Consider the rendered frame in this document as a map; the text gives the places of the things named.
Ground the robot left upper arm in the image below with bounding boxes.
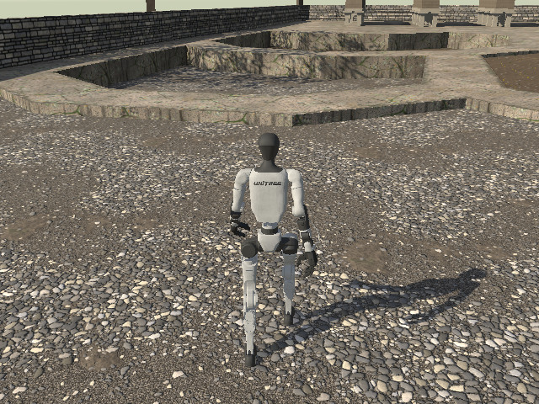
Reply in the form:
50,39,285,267
232,168,252,212

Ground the right robot hand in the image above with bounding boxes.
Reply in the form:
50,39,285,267
297,250,318,278

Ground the left robot shin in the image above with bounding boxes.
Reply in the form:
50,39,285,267
243,294,256,355

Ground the robot right upper arm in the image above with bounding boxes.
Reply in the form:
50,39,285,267
286,169,305,217

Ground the left robot hand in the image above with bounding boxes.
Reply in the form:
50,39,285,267
231,221,250,237

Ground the right robot forearm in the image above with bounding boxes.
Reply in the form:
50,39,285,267
296,205,315,252

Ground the left robot forearm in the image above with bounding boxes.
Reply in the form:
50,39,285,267
230,201,242,227

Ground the right robot thigh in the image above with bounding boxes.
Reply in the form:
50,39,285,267
281,233,298,279

